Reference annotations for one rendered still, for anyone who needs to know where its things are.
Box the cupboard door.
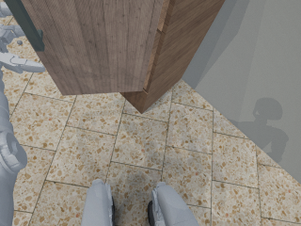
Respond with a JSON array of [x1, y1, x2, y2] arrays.
[[3, 0, 164, 96]]

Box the handle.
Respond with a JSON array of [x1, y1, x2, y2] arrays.
[[4, 0, 45, 52]]

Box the robot left forearm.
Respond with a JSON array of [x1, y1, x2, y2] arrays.
[[0, 69, 14, 135]]

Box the left robot hand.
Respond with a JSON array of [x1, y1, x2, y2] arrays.
[[0, 2, 46, 74]]

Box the robot right shin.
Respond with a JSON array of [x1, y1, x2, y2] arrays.
[[152, 182, 166, 226]]

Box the robot left upper arm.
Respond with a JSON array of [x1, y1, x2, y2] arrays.
[[0, 131, 28, 226]]

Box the robot right thigh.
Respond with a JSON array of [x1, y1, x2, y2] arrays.
[[151, 185, 199, 226]]

